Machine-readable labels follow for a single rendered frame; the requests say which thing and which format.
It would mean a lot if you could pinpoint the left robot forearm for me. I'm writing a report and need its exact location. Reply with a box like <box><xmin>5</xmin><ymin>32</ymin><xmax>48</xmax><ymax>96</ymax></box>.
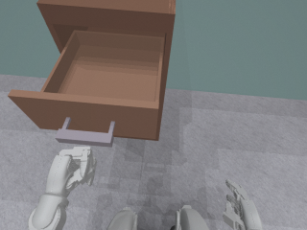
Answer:
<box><xmin>27</xmin><ymin>193</ymin><xmax>69</xmax><ymax>230</ymax></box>

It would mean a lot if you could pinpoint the right robot hand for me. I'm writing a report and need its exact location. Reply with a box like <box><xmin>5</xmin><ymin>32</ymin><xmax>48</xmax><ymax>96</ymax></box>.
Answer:
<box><xmin>223</xmin><ymin>179</ymin><xmax>264</xmax><ymax>230</ymax></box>

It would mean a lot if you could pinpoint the drawer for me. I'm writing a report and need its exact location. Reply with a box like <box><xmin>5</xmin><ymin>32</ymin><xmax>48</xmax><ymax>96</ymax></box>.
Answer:
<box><xmin>8</xmin><ymin>30</ymin><xmax>164</xmax><ymax>139</ymax></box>

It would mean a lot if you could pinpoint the handle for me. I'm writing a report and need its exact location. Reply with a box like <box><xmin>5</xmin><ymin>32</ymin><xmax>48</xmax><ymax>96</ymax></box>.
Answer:
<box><xmin>55</xmin><ymin>117</ymin><xmax>115</xmax><ymax>148</ymax></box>

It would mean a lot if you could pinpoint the cabinet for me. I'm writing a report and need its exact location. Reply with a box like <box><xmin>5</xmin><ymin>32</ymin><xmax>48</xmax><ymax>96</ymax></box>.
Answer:
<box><xmin>36</xmin><ymin>0</ymin><xmax>176</xmax><ymax>141</ymax></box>

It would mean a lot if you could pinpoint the robot thigh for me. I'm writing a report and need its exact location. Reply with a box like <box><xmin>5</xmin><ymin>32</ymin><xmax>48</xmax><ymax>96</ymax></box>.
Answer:
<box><xmin>175</xmin><ymin>208</ymin><xmax>209</xmax><ymax>230</ymax></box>
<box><xmin>106</xmin><ymin>210</ymin><xmax>138</xmax><ymax>230</ymax></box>

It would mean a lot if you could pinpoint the robot right thigh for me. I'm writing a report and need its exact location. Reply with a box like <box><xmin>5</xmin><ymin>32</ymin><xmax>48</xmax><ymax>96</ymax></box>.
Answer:
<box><xmin>175</xmin><ymin>208</ymin><xmax>209</xmax><ymax>230</ymax></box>

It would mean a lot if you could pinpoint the left robot hand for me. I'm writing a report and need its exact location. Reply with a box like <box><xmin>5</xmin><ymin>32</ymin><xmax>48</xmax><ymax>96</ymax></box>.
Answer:
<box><xmin>45</xmin><ymin>147</ymin><xmax>97</xmax><ymax>197</ymax></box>

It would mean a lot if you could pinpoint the robot left thigh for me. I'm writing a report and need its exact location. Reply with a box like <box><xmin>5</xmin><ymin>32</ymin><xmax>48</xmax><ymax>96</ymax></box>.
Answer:
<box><xmin>106</xmin><ymin>210</ymin><xmax>138</xmax><ymax>230</ymax></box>

